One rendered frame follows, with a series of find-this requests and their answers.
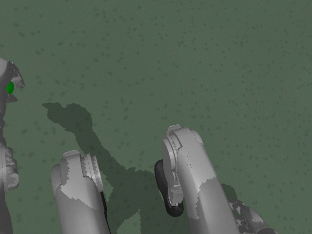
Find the left robot arm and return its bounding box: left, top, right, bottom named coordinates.
left=0, top=87, right=19, bottom=234

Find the left robot foot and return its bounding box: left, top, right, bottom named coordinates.
left=100, top=192, right=111, bottom=233

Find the ball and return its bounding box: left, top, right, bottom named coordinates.
left=6, top=81, right=14, bottom=94

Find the right robot foot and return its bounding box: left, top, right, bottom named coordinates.
left=155, top=160, right=184, bottom=217

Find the right robot hand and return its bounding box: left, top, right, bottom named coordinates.
left=228, top=199, right=269, bottom=234

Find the left robot hand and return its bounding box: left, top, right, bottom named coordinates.
left=0, top=58, right=25, bottom=103

